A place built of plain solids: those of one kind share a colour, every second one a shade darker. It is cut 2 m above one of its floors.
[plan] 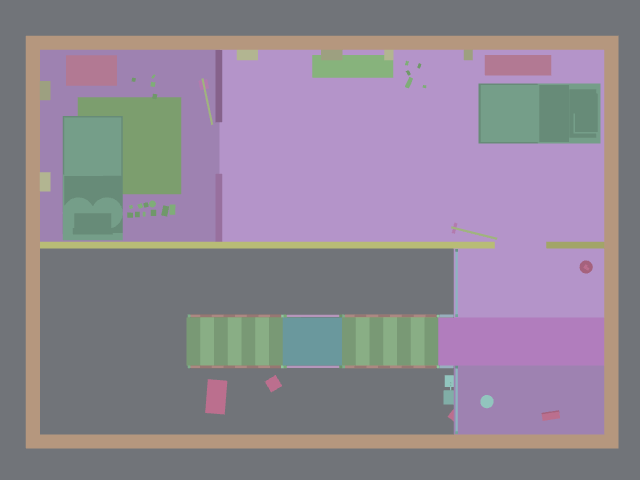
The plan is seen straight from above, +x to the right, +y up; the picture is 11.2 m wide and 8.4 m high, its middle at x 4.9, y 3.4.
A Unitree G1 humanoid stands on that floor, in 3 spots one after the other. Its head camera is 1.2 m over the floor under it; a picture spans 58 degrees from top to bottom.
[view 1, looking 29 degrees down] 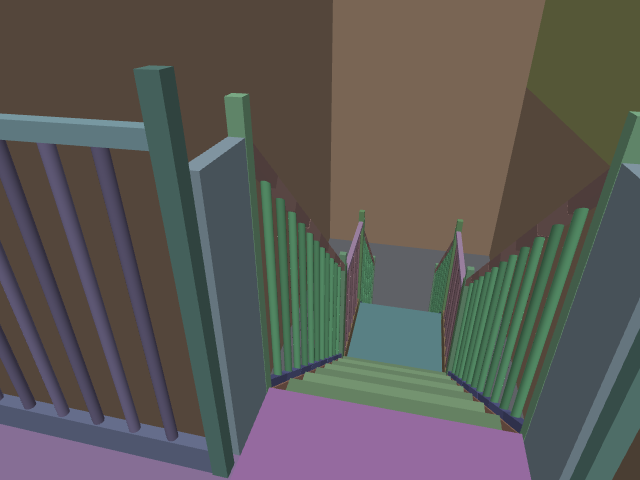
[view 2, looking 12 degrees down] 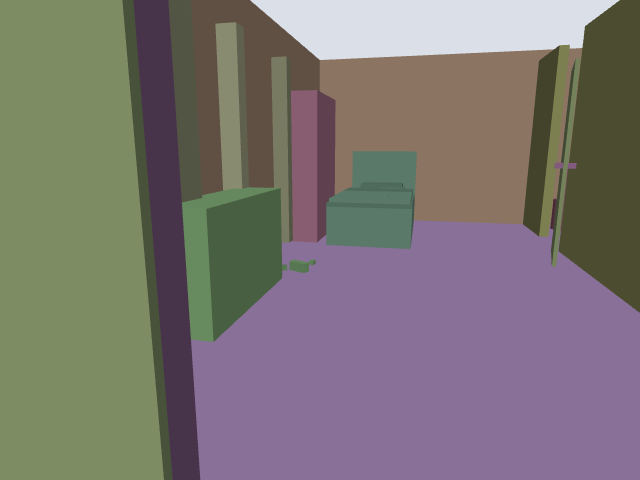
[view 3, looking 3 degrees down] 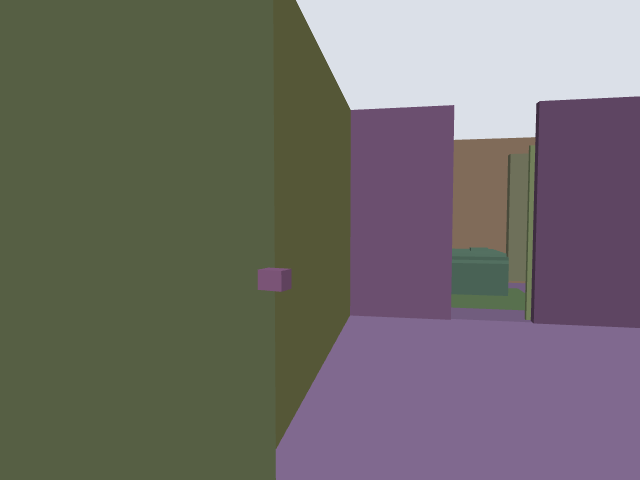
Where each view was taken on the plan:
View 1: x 7.99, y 1.62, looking -167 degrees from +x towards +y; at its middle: guard_rail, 2.16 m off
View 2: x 2.43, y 5.01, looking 13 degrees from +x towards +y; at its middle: slotfit_bedroom_storage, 5.78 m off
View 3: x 8.41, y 4.01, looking -169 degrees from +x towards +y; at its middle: upper_partition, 3.36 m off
